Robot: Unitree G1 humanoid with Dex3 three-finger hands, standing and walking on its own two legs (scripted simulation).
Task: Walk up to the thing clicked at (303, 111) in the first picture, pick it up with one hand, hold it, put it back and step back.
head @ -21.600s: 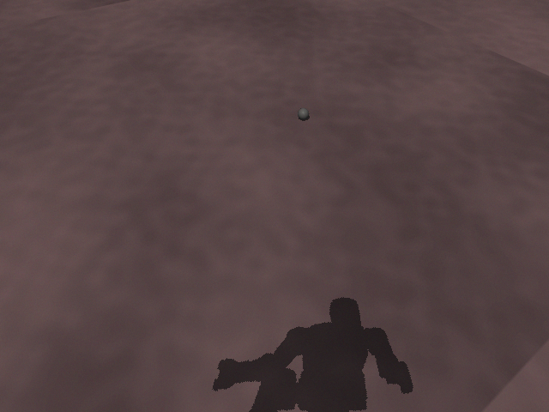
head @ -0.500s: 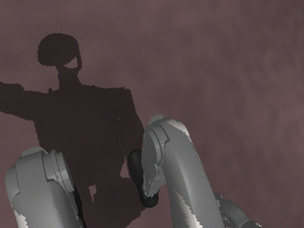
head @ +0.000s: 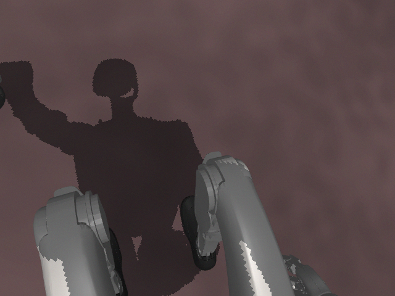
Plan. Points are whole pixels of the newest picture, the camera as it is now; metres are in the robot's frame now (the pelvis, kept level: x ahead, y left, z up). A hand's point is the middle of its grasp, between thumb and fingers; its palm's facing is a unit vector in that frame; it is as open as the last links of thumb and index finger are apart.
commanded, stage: lift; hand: left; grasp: from above
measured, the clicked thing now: out of the picture +0.51 +0.31 -0.17
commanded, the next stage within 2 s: hold in 1.76 s
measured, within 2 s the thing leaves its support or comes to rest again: neither
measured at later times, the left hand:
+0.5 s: hand out of the picture +0.45 +0.32 -0.06, palm faces -0.46 -0.08 -0.89, open 9.3 cm
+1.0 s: hand out of the picture +0.37 +0.30 +0.14, palm faces -0.44 -0.12 -0.89, open 9.5 cm
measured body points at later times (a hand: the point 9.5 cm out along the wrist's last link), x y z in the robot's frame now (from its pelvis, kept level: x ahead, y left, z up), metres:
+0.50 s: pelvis +0.00 +0.01 +0.06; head +0.22 +0.07 +0.45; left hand +0.47 +0.32 -0.01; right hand +0.08 -0.27 -0.04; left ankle +0.08 +0.12 -0.30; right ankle +0.12 -0.12 -0.30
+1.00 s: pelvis +0.01 +0.01 +0.23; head +0.15 +0.04 +0.65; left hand +0.39 +0.30 +0.19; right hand +0.14 -0.25 +0.11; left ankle +0.08 +0.12 -0.30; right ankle +0.11 -0.12 -0.30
